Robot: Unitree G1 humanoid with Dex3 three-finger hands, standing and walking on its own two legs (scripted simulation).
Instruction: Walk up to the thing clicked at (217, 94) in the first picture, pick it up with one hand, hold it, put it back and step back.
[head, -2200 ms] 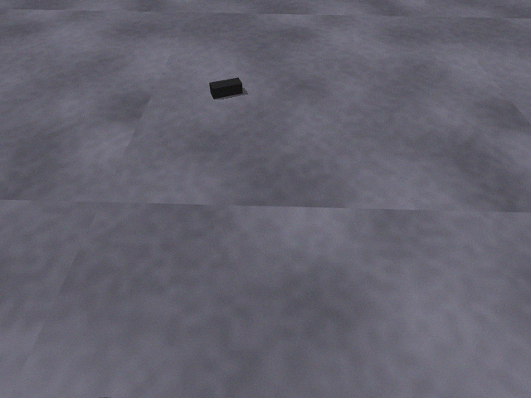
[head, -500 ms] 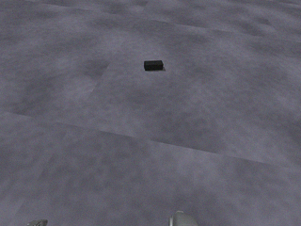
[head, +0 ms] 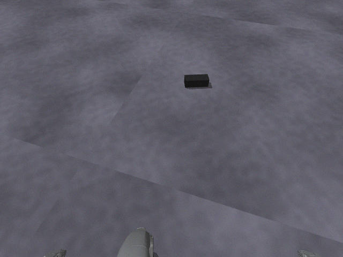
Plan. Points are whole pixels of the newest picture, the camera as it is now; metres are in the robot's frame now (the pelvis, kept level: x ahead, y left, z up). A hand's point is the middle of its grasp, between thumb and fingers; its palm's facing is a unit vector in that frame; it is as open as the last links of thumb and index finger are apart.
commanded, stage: walk up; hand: left
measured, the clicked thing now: (196, 80) +1.62 -0.12 -0.73
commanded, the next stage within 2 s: none
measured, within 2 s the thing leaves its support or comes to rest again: neither
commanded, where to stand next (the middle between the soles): +1.30 -0.38 m, yaw +5 degrees
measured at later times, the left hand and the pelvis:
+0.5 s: hand (114, 158) +0.41 +0.23 -0.14, palm faces -0.08 -0.94 -0.32, open 7.4 cm; pelvis +0.29 -0.04 +0.00, yaw -1 degrees
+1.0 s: hand (147, 129) +0.55 +0.14 -0.15, palm faces +0.06 -0.94 -0.33, open 7.4 cm; pelvis +0.54 -0.14 -0.01, yaw +2 degrees
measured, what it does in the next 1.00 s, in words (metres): walks ahead: left foot, then right foot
